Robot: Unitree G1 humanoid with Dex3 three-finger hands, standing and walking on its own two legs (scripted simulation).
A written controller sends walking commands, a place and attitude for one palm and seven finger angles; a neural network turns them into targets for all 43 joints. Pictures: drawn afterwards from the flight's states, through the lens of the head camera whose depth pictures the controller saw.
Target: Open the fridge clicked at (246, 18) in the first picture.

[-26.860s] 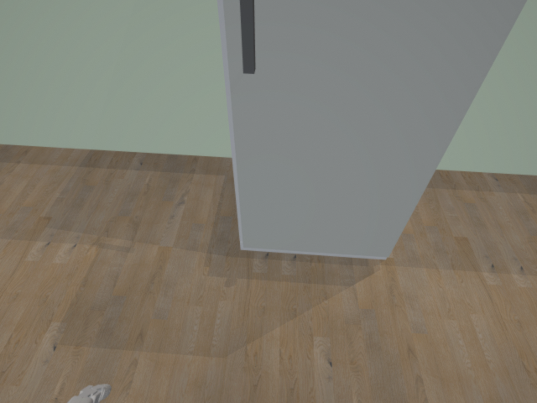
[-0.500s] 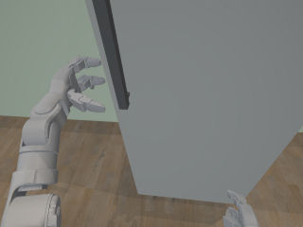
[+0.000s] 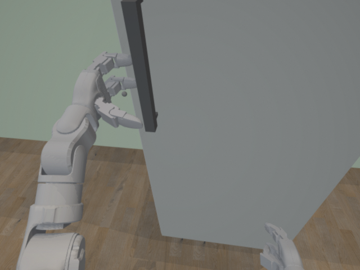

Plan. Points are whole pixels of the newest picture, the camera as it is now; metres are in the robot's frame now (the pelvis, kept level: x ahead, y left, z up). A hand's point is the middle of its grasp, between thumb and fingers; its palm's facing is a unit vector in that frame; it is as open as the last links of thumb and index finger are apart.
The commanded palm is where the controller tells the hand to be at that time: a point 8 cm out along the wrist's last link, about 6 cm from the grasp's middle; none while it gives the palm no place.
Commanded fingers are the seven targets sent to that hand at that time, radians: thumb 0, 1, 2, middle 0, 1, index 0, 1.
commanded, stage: feel for the door with the fingertips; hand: left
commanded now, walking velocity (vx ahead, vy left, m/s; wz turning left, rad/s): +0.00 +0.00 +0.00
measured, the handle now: (145, 72) +0.44 +0.11 +0.26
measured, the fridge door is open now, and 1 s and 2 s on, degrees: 0 0 0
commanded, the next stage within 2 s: slide the fingers in behind the handle in 0.52 s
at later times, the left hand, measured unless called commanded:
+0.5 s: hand (129, 88) +0.40 +0.13 +0.25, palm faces -0.04 -1.00 -0.03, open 14.0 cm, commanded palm +0.38 +0.19 +0.25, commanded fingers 0.00 -0.50 0.30 -0.30 -1.20 -0.30 -1.20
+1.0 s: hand (128, 94) +0.38 +0.13 +0.24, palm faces -0.07 -1.00 -0.02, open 14.0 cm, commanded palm +0.36 +0.18 +0.25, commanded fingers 0.00 -0.50 0.30 -0.30 -1.20 -0.30 -1.20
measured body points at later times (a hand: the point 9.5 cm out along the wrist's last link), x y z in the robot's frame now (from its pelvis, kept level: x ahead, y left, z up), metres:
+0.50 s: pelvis +0.00 +0.00 +0.00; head -0.02 -0.02 +0.45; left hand +0.39 +0.19 +0.25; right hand +0.16 -0.24 -0.10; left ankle +0.00 +0.12 -0.74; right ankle -0.04 -0.10 -0.74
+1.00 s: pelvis +0.00 +0.00 +0.00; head -0.02 -0.02 +0.45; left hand +0.38 +0.19 +0.25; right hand +0.18 -0.23 -0.09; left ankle +0.00 +0.12 -0.74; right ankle -0.04 -0.10 -0.74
